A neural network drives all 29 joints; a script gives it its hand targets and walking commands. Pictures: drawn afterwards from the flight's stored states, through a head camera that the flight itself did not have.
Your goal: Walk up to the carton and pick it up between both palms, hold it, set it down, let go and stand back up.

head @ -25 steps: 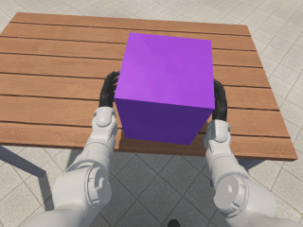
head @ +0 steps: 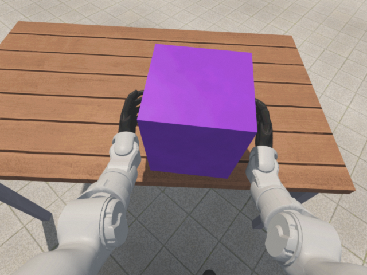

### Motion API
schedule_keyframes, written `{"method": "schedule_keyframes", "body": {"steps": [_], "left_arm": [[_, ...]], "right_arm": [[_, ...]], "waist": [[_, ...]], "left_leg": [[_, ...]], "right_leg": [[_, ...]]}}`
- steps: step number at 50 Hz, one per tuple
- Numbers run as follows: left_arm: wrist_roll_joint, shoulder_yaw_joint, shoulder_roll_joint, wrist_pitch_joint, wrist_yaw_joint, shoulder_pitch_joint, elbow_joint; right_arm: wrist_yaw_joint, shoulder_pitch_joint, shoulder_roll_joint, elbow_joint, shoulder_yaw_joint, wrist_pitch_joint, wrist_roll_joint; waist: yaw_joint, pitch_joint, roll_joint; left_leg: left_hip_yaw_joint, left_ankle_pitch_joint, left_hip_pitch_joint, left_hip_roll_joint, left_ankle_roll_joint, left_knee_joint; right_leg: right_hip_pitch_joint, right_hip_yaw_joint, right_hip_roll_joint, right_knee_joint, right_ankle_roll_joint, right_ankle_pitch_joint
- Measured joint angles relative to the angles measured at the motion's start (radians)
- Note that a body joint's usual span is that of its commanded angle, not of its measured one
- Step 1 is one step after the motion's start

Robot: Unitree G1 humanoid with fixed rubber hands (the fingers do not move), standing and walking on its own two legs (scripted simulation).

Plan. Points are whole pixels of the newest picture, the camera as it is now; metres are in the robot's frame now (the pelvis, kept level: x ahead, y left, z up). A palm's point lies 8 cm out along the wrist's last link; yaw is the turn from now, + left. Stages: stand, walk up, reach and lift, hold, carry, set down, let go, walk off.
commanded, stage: reach and lift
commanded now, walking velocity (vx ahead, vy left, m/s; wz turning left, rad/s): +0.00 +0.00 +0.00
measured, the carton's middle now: (195, 118) +0.46 -0.01 +0.03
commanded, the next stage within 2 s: none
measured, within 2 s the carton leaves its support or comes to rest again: neither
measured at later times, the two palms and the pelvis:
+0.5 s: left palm (131, 116) +0.40 +0.12 +0.12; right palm (283, 129) +0.37 -0.17 +0.11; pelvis -0.02 +0.01 +0.00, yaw +0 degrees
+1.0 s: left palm (107, 117) +0.36 +0.15 +0.17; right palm (286, 128) +0.34 -0.15 +0.17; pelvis -0.03 +0.00 +0.01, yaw +2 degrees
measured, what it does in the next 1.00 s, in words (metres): stands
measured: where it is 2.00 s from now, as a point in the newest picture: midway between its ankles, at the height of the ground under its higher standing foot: outside the picture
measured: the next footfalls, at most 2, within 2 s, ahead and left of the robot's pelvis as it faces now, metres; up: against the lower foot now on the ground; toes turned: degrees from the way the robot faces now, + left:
none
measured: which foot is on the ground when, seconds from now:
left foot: down 0.00-1.00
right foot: down 0.00-1.00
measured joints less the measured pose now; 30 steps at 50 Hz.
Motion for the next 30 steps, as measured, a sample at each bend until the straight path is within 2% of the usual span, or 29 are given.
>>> {"method": "schedule_keyframes", "body": {"steps": [11,16,20,25,30], "left_arm": [[-0.146,-0.177,-0.006,0.06,0.058,0.054,-0.003],[-0.235,-0.277,0.001,0.124,0.088,0.069,-0.039],[-0.287,-0.336,0.013,0.212,0.112,0.062,-0.088],[-0.287,-0.329,0.03,0.369,0.122,0.035,-0.16],[-0.219,-0.242,0.031,0.514,0.112,0.016,-0.247]], "right_arm": [[-0.005,0.055,-0.026,-0.032,0.18,0.111,0.192],[-0.002,0.074,-0.052,-0.099,0.291,0.215,0.302],[-0.007,0.069,-0.08,-0.177,0.371,0.339,0.392],[-0.021,0.028,-0.107,-0.263,0.427,0.531,0.456],[-0.034,-0.031,-0.117,-0.313,0.437,0.679,0.46]], "waist": [[-0.008,-0.04,0.021],[-0.014,-0.062,0.043],[-0.018,-0.074,0.06],[-0.022,-0.056,0.071],[-0.024,-0.009,0.071]], "left_leg": [[0.008,-0.03,-0.004,0.007,0.004,0.062],[0.006,-0.044,0.0,0.009,0.005,0.093],[0.004,-0.048,0.021,0.005,0.008,0.102],[0.007,-0.038,0.097,-0.007,0.014,0.075],[0.005,-0.025,0.203,-0.015,0.015,0.035]], "right_leg": [[0.001,0.008,0.006,0.043,0.003,-0.016],[0.005,0.006,0.007,0.076,0.003,-0.031],[0.018,0.006,0.002,0.101,0.005,-0.044],[0.078,0.009,-0.01,0.111,0.009,-0.054],[0.175,0.007,-0.017,0.094,0.011,-0.056]]}}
